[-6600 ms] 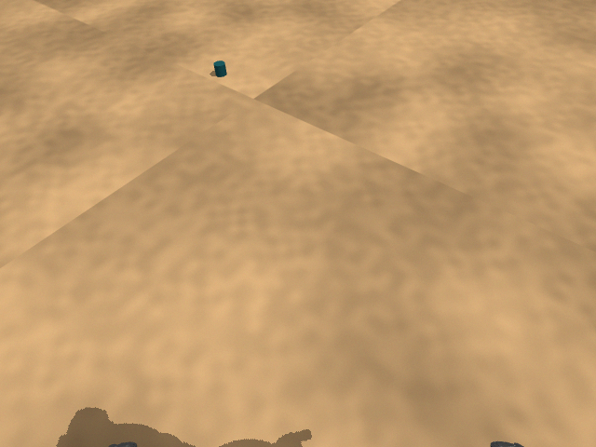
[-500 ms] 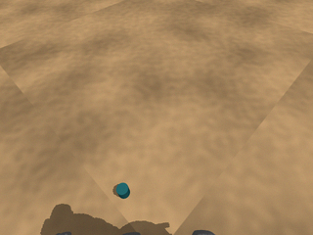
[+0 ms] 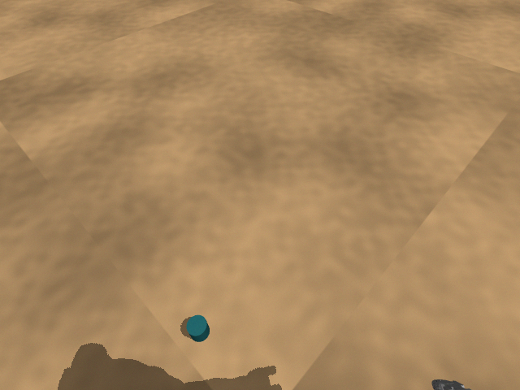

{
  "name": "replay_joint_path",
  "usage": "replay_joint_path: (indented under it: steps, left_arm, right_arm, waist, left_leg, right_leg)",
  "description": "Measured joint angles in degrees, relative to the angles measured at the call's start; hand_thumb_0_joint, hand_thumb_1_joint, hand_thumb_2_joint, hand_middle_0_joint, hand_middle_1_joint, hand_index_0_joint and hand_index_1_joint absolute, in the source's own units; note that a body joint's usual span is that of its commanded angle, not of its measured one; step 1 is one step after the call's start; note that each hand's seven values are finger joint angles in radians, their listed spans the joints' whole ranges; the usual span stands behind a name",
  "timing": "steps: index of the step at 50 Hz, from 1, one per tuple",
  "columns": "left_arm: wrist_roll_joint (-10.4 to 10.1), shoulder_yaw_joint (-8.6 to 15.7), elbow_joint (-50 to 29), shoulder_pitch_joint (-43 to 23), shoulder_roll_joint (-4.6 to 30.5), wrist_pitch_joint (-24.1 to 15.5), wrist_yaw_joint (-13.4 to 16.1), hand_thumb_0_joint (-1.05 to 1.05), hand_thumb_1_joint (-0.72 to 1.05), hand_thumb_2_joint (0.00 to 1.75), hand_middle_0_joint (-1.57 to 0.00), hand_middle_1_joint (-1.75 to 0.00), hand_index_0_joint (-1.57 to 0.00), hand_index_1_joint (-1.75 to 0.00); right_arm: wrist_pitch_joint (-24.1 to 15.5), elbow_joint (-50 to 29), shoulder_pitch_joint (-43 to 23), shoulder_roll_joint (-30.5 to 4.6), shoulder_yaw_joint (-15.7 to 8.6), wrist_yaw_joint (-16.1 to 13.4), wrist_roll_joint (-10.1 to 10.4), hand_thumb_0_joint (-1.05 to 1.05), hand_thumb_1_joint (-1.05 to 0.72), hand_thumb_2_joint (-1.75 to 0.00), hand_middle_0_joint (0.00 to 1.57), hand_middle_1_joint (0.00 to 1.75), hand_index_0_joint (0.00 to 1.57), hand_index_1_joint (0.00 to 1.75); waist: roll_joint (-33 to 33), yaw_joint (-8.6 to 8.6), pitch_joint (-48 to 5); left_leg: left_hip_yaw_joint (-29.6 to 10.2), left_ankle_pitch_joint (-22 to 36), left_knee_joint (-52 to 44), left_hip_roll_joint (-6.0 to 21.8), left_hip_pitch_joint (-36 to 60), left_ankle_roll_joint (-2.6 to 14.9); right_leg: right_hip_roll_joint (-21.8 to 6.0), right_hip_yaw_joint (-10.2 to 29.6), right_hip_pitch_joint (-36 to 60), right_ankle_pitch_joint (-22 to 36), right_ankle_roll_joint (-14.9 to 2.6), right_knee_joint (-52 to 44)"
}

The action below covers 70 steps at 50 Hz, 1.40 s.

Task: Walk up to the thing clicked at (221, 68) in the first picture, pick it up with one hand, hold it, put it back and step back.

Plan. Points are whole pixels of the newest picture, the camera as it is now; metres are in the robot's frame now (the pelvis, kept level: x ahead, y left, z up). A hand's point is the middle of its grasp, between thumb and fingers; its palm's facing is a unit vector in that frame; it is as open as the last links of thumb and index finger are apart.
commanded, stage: walk up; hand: left
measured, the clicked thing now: (198, 328) +0.43 +0.26 -0.74
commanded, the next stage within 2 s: stand in 0.72 s
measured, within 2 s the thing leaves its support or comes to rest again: neither
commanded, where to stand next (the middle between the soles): +0.04 +0.00 m, yaw +0 degrees
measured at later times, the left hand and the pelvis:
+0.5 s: hand out of the picture +0.09 +0.25 -0.16, palm faces -0.01 -0.94 -0.33, open 7.3 cm; pelvis +0.01 +0.00 +0.00, yaw +0 degrees
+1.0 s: hand out of the picture +0.11 +0.25 -0.15, palm faces -0.02 -0.94 -0.34, open 7.3 cm; pelvis +0.02 +0.00 +0.00, yaw +0 degrees
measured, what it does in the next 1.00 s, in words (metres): stands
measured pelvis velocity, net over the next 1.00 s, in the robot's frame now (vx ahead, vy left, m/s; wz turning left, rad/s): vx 0.02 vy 0.00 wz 0.00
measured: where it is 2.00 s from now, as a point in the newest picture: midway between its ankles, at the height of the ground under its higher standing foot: outside the picture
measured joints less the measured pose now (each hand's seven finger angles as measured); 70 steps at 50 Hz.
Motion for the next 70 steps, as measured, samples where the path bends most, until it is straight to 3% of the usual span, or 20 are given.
replay_joint_path:
  steps: [10,29,70]
  left_arm:
    - [0.4,0.4,1.0,0.4,-0.4,-0.1,0.2,0.00,0.91,0.90,-0.21,-0.29,-0.21,-0.30]
    - [0.5,0.8,0.0,-0.2,-0.9,0.2,0.3,0.00,0.91,0.90,-0.21,-0.29,-0.21,-0.30]
    - [0.5,0.1,-1.8,1.5,-0.3,0.2,0.3,0.00,0.91,0.90,-0.21,-0.29,-0.21,-0.30]
  right_arm:
    - [0.5,0.7,-0.6,0.9,0.0,0.2,0.0,0.00,-0.91,-0.90,0.21,0.30,0.20,0.30]
    - [0.7,1.2,1.2,0.8,-0.2,-0.1,-0.2,0.00,-0.91,-0.90,0.21,0.30,0.20,0.30]
    - [0.6,0.0,1.5,0.6,0.1,-0.2,-0.4,0.00,-0.91,-0.90,0.21,0.30,0.20,0.30]
  waist:
    - [0.6,0.43,0.0]
    - [-0.2,-0.43,-0.1]
    - [0.1,-0.48,-0.1]
  left_leg:
    - [-0.1,0.4,-1.5,0.1,1.0,-0.23]
    - [0.2,-0.1,-2.0,0.1,1.7,-0.23]
    - [-0.7,0.4,-3.1,0.4,2.3,-0.88]
  right_leg:
    - [0.2,-0.2,1.0,0.3,-0.14,-1.4]
    - [0.2,0.2,1.5,-0.1,-0.04,-1.8]
    - [0.5,-0.8,2.2,-0.4,-0.63,-2.3]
